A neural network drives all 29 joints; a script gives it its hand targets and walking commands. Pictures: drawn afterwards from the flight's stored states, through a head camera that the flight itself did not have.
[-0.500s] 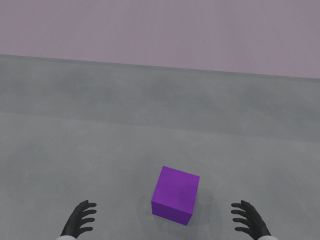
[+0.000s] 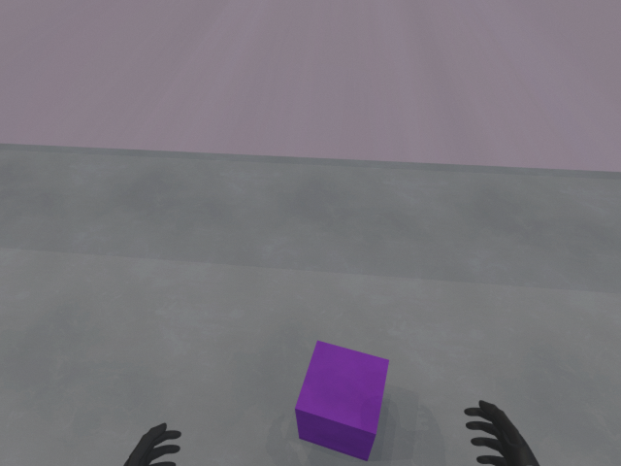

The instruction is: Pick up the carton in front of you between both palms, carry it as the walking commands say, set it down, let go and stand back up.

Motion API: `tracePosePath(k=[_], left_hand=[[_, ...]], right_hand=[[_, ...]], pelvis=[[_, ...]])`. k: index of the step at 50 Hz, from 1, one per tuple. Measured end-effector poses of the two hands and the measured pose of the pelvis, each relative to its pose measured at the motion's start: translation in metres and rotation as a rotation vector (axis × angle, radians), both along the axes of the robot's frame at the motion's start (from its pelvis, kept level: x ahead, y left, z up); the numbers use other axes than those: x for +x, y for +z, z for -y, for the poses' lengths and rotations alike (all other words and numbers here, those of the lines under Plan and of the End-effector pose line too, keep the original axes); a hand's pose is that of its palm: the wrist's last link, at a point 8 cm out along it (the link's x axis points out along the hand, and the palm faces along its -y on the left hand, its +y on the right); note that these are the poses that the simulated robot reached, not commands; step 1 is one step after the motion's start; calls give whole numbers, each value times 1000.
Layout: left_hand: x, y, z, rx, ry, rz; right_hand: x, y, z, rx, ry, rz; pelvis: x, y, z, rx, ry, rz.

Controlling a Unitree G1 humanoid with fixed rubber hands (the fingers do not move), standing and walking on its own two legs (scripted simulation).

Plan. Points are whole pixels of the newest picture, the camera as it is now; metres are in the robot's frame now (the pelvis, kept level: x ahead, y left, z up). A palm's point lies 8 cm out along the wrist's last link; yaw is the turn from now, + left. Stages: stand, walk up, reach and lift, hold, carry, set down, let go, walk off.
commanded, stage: stand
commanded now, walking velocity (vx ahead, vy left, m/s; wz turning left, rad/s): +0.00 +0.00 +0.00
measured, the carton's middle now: (342, 400) +0.46 -0.06 -0.65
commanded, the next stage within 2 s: none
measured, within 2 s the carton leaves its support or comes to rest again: neither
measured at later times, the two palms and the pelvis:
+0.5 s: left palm out of the picture +0.16 +0.21 -0.11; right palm out of the picture +0.11 -0.29 -0.13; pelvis +0.05 -0.03 -0.01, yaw -4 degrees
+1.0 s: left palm out of the picture +0.11 +0.22 -0.12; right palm out of the picture +0.03 -0.29 -0.14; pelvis +0.04 -0.03 -0.01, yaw -7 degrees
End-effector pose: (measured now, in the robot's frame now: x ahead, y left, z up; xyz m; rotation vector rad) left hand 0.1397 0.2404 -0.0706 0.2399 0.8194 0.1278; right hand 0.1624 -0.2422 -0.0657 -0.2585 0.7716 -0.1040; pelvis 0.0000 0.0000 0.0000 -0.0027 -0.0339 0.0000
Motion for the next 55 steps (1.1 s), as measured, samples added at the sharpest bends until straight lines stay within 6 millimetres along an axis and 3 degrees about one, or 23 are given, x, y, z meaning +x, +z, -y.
tracePosePath(k=[4, 8, 22, 29, 44, 55], left_hand=[[-22, -11, -10, 55, 6, -92], [-28, -19, -8, 63, 7, -155], [18, -40, 29, 22, -42, -159], [22, -42, 31, 36, -46, -175], [-11, -47, 26, 63, -37, -281], [-40, -52, 24, 55, -28, -363]], right_hand=[[-15, -21, 17, -16, -27, -20], [-29, -36, 29, -9, -61, -80], [-48, -58, 48, -18, -159, -207], [-66, -66, 52, -14, -187, -275], [-115, -74, 57, -11, -236, -411], [-155, -79, 45, 15, -268, -518]], pelvis=[[9, -3, 4, -4, -14, -58], [21, -5, 10, -2, -28, -90], [51, -14, 26, 8, -68, -120], [53, -15, 30, 15, -84, -115], [45, -12, 31, 23, -113, -91], [38, -9, 27, 22, -126, -69]])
